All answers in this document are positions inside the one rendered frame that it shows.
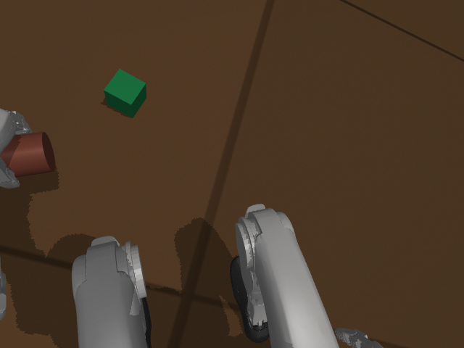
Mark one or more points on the left robot hand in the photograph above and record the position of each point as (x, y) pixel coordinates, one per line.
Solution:
(11, 123)

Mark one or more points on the right robot hand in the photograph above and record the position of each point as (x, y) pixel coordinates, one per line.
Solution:
(355, 338)

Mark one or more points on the right robot foot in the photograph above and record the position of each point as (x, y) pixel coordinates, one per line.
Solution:
(257, 334)

